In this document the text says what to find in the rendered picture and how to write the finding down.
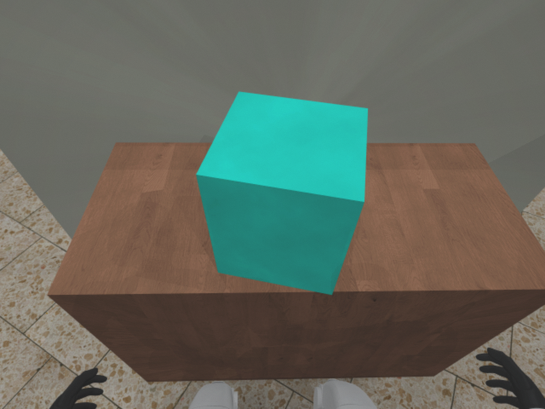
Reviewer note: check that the pedestal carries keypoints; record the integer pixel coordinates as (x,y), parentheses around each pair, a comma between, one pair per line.
(440,262)

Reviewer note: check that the robot left thigh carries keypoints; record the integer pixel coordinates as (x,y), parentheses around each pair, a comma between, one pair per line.
(215,396)

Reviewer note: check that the carton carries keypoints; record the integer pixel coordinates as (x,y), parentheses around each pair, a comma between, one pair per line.
(282,187)

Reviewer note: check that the left robot hand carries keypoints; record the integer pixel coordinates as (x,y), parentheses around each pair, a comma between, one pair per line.
(75,392)

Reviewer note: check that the robot thigh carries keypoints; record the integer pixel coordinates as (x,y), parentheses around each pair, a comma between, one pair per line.
(215,396)
(341,395)

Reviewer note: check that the right robot hand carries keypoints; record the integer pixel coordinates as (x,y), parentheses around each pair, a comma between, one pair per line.
(527,393)

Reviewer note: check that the robot right thigh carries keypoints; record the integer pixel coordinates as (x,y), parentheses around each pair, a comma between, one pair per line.
(341,395)

